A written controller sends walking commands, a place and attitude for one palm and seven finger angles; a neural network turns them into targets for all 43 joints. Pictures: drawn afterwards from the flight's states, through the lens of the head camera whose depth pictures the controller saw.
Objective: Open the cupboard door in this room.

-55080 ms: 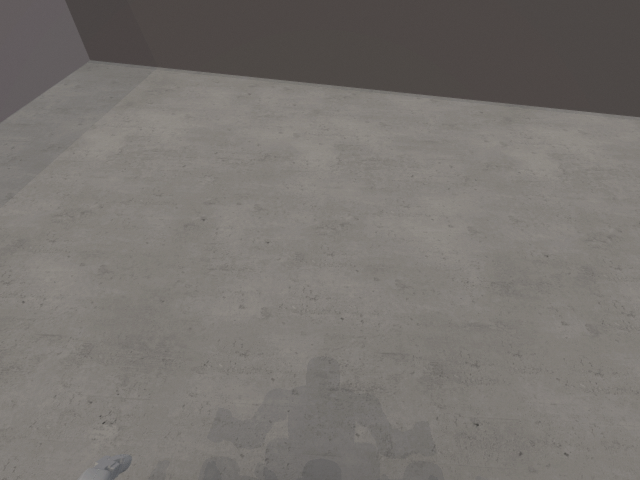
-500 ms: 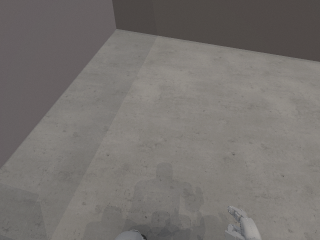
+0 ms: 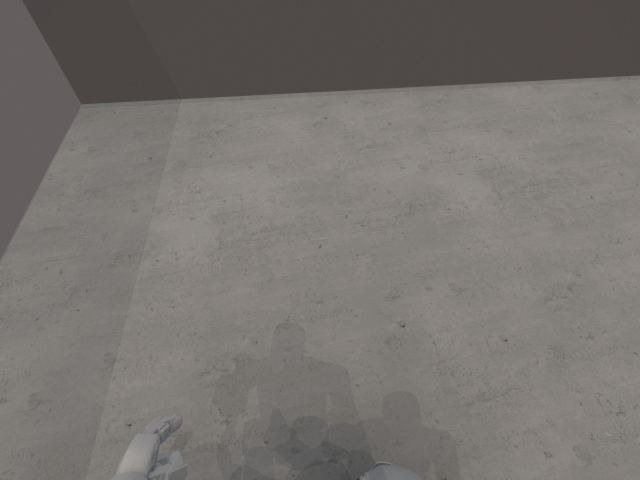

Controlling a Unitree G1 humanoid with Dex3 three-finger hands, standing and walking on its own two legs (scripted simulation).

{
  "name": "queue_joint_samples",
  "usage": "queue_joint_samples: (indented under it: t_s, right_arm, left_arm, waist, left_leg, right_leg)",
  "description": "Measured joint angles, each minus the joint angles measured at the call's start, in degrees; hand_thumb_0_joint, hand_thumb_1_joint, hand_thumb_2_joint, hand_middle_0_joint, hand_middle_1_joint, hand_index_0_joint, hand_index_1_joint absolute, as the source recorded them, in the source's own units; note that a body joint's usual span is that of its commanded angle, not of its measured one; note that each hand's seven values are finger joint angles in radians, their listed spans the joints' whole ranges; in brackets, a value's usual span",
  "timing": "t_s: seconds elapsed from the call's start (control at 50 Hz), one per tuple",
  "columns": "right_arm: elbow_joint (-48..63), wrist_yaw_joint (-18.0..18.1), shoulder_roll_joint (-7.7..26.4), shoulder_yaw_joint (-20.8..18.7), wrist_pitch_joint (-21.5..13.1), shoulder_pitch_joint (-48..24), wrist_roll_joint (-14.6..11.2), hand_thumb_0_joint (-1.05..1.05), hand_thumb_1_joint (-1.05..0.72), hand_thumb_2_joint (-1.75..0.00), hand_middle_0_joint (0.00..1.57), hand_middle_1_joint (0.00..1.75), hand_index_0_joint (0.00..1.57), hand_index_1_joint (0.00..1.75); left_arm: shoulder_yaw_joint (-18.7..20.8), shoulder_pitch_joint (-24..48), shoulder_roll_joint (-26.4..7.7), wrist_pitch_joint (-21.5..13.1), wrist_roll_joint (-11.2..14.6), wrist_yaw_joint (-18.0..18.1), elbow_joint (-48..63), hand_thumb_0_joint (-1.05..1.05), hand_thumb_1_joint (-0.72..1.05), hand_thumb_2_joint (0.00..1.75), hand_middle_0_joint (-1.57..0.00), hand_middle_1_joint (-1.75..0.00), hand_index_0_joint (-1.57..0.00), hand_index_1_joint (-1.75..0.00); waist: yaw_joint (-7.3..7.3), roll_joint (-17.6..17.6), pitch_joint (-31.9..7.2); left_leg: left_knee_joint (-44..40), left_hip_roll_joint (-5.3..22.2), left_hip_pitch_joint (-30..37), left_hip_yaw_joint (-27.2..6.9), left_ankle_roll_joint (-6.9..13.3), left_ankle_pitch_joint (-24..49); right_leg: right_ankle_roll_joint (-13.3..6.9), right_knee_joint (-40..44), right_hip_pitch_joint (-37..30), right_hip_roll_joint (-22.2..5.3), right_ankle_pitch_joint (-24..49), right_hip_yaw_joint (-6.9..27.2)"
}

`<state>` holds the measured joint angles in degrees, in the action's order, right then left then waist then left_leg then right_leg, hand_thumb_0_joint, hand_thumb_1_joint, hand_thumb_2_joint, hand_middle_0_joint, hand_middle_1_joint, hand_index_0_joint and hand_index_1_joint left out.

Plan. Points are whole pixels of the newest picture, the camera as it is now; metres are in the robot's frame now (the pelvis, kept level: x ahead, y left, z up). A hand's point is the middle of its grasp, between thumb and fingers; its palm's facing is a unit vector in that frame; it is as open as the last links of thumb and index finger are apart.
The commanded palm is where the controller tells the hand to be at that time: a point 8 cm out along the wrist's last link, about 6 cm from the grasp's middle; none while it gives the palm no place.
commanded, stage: walk to a spot facing it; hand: left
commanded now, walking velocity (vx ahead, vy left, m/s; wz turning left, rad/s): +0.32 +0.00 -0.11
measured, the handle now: out of the picture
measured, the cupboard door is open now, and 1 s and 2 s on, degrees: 46 46 46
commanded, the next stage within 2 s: turn to face it in 0.12 s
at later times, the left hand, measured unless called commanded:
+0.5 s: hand (194, 467) +0.17 +0.19 -0.18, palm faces +0.16 -0.98 -0.14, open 7.3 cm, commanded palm none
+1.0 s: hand (197, 388) +0.26 +0.19 -0.13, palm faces +0.37 -0.88 -0.28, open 7.4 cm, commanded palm none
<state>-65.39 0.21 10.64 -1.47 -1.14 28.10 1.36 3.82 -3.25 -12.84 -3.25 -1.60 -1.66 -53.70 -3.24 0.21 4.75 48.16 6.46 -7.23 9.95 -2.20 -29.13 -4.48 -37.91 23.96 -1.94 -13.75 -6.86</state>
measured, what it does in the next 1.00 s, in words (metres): walks ahead, turning left: left foot, then right foot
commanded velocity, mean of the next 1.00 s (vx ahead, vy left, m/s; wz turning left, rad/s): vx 0.05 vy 0.00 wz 0.50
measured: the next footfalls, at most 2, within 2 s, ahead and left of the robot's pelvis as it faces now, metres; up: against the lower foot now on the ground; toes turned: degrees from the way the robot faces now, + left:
left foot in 0.40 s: +0.31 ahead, +0.11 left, +0.00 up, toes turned +10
right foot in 0.88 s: +0.31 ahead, -0.14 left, +0.00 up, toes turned +18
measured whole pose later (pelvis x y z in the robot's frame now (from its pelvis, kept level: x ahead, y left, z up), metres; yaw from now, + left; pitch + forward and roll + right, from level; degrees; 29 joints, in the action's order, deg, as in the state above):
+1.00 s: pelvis +0.24 -0.03 +0.02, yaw +23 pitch +1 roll +1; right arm -54.4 -0.9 15.0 -5.9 4.3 12.3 1.5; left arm 2.9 -9.7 -11.3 0.9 -1.6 1.4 -50.3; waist -1.8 1.4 2.9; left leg 59.9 -2.4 -32.0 -1.2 -2.4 -23.7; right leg 0.2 -29.7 13.4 -3.4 -17.2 -4.1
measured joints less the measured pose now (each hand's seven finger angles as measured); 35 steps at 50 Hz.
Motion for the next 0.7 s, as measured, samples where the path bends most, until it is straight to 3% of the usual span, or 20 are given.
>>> queue_joint_samples:
  t_s: [0.04, 0.08, 0.22, 0.38, 0.4, 0.42, 0.46, 0.52, 0.6, 0.7]
  right_arm:
    - [-0.08, -0.2, -0.51, -0.22, 0.5, -2.08, -0.35, 0.01, -0.91, -0.9, 0.2, 0.3, 0.2, 0.29]
    - [0.92, -0.16, -0.97, -0.44, 0.64, -4.68, -0.24, 0.01, -0.91, -0.9, 0.2, 0.3, 0.2, 0.29]
    - [5.74, -0.01, -1.92, -1.25, 0.25, -13.65, 0.24, 0.01, -0.93, -0.9, 0.2, 0.3, 0.2, 0.29]
    - [7.1, -0.65, -0.05, -1.0, -0.27, -18.96, -0.23, 0.01, -0.93, -0.9, 0.2, 0.3, 0.2, 0.29]
    - [7.44, -0.68, 0.17, -0.8, -0.51, -19.04, -0.08, 0.0, -0.93, -0.9, 0.2, 0.3, 0.2, 0.29]
    - [7.79, -0.58, 0.32, -0.69, -0.76, -19.15, 0.22, 0.0, -0.93, -0.9, 0.2, 0.3, 0.2, 0.29]
    - [8.53, -0.15, 0.22, -0.36, -0.89, -19.65, 0.27, 0.0, -0.92, -0.9, 0.2, 0.3, 0.2, 0.29]
    - [9.31, 0.64, -0.05, 0.01, -0.38, -19.43, 0.13, 0.0, -0.92, -0.9, 0.2, 0.3, 0.2, 0.29]
    - [9.38, 0.83, -0.44, 0.24, 0.63, -18.7, 0.14, 0.0, -0.91, -0.9, 0.2, 0.3, 0.2, 0.29]
    - [9.75, 0.32, -0.43, -0.48, 1.83, -17.56, 0.27, 0.0, -0.92, -0.89, 0.2, 0.3, 0.2, 0.3]
  left_arm:
    - [-0.45, -1.24, 0.83, -0.35, 0.59, 0.68, -0.4, 0.0, 0.91, 0.9, -0.19, -0.3, -0.19, -0.3]
    - [-0.87, -3.43, 1.75, -0.08, 0.82, 1.21, -1.4, 0.0, 0.91, 0.9, -0.2, -0.3, -0.2, -0.3]
    - [-0.39, -10.45, 2.17, -0.83, 0.79, 2.03, -5.68, -0.01, 0.96, 0.9, -0.2, -0.3, -0.2, -0.3]
    - [-1.66, -15.99, 3.39, -0.36, 0.41, 2.26, -9.77, 0.0, 0.93, 0.9, -0.2, -0.3, -0.2, -0.3]
    - [-1.71, -16.64, 3.53, -0.04, 0.48, 2.32, -9.92, 0.0, 0.93, 0.9, -0.2, -0.3, -0.2, -0.3]
    - [-1.71, -16.96, 3.63, 0.47, 0.7, 2.38, -10.03, 0.0, 0.92, 0.9, -0.2, -0.3, -0.2, -0.3]
    - [-1.83, -16.1, 3.46, 1.78, 1.14, 2.57, -9.6, 0.01, 0.92, 0.9, -0.2, -0.3, -0.2, -0.3]
    - [-1.23, -13.22, 3.09, 3.28, 0.78, 2.69, -7.74, 0.01, 0.92, 0.9, -0.2, -0.3, -0.2, -0.3]
    - [-0.33, -8.83, 2.49, 4.02, 0.42, 2.32, -3.88, 0.01, 0.91, 0.9, -0.2, -0.3, -0.2, -0.3]
    - [0.41, -5.43, 1.41, 4.75, 0.19, 2.29, -0.3, 0.01, 0.91, 0.9, -0.2, -0.3, -0.2, -0.3]
  waist:
    - [0.09, 0.01, 0.27]
    - [0.24, -0.2, -0.32]
    - [1.53, -0.34, -2.5]
    - [3.58, -1.21, -1.89]
    - [3.69, -1.41, -1.76]
    - [3.61, -1.6, -1.74]
    - [3.69, -2.27, -0.98]
    - [4.04, -2.23, -0.27]
    - [4.38, -1.49, 0.03]
    - [3.34, -0.41, -1.07]
  left_leg:
    - [14.36, -0.58, -7.22, -3.58, 0.72, 2.01]
    - [18.46, -0.24, -13.03, -4.77, 0.69, 5.39]
    - [5.47, 0.95, -23.76, -6.06, -0.3, 14.71]
    - [-11.21, -3.15, -19.67, -4.0, 1.64, 20.06]
    - [-13.52, -3.85, -17.9, -3.73, 2.5, 23.54]
    - [-13.46, -4.47, -17.19, -3.83, 4.4, 21.95]
    - [-10.87, -5.61, -17.48, -4.09, 6.76, 17.44]
    - [-12.21, -6.65, -16.43, -5.08, 6.77, 16.99]
    - [-16.72, -7.76, -14.83, -7.06, 7.03, 19.29]
    - [-19.7, -8.33, -14.24, -10.26, 6.26, 20.93]
  right_leg:
    - [0.11, 1.56, -3.07, 0.83, -1.78, -0.14]
    - [0.63, 5.81, -6.71, 1.65, -1.06, 0.0]
    - [0.22, 16.95, -16.31, 3.75, -0.39, -0.07]
    - [3.02, 15.15, -24.0, 2.83, -8.37, -2.84]
    - [3.57, 11.82, -23.68, 2.27, -10.55, -3.31]
    - [4.29, 6.13, -21.81, 1.4, -12.44, -3.78]
    - [5.5, -11.06, -14.86, 0.61, -17.52, -0.9]
    - [6.73, -26.39, -5.3, 0.25, -17.04, 2.99]
    - [7.98, -27.19, 2.47, -1.54, -10.99, 6.13]
    - [8.75, -20.63, 5.0, -2.19, -8.14, 7.88]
